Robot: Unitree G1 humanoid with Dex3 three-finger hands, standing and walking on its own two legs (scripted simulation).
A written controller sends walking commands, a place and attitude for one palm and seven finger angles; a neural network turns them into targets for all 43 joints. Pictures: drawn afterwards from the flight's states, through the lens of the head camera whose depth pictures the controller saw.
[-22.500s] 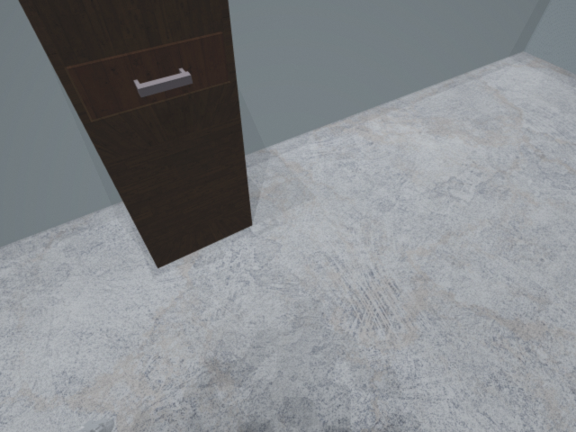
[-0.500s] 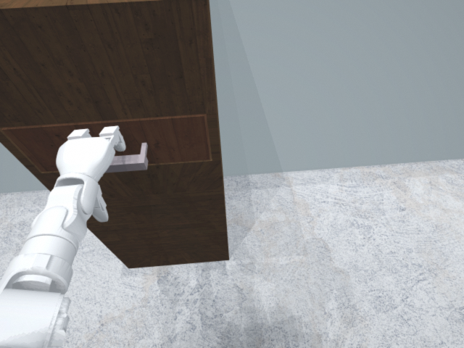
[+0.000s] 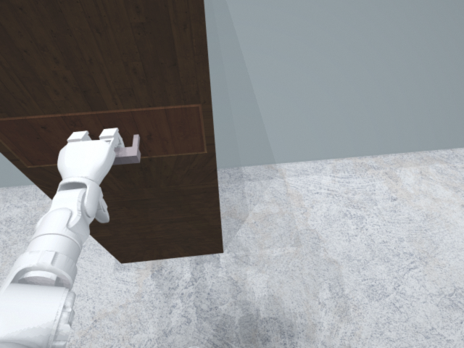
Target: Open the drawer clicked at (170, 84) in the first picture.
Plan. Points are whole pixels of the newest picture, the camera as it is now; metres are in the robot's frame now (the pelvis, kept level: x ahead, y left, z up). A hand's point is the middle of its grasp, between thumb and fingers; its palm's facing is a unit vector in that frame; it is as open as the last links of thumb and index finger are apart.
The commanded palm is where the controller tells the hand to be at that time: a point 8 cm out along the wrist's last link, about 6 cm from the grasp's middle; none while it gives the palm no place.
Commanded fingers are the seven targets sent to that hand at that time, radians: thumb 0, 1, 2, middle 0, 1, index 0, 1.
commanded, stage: lower the fingers behind the handle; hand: left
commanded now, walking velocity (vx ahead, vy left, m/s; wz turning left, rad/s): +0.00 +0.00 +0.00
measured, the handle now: (104, 149) +0.48 +0.26 +0.03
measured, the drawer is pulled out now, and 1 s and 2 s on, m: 0.00 0.00 0.04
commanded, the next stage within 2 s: close the thumb around the handle in 0.54 s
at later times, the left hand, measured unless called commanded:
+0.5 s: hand (99, 178) +0.42 +0.26 +0.01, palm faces -0.04 -0.03 -1.00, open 13.9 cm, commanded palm +0.40 +0.26 +0.07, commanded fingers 0.00 -0.50 0.30 -0.30 -1.20 -0.30 -1.20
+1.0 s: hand (100, 179) +0.42 +0.26 +0.01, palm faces -0.04 -0.02 -1.00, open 10.2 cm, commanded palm +0.40 +0.25 +0.07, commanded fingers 0.00 0.56 0.76 -0.38 -1.31 -0.38 -1.31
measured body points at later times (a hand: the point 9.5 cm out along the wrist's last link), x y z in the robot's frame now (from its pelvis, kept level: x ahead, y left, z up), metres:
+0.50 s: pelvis +0.00 +0.01 +0.00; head +0.07 +0.00 +0.44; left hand +0.42 +0.26 +0.07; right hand +0.05 -0.26 -0.13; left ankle -0.01 +0.10 -0.71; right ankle -0.03 -0.11 -0.71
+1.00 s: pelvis +0.00 +0.00 +0.00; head +0.07 +0.00 +0.44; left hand +0.42 +0.26 +0.07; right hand +0.06 -0.26 -0.14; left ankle -0.01 +0.10 -0.71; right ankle -0.03 -0.11 -0.71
